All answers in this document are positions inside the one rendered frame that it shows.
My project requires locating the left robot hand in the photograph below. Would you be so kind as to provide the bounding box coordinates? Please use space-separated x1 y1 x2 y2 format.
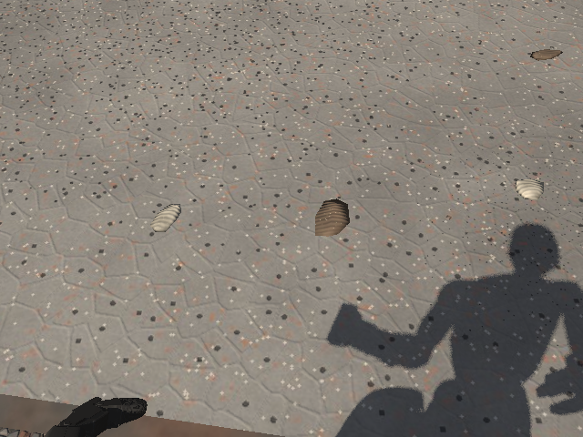
42 397 148 437

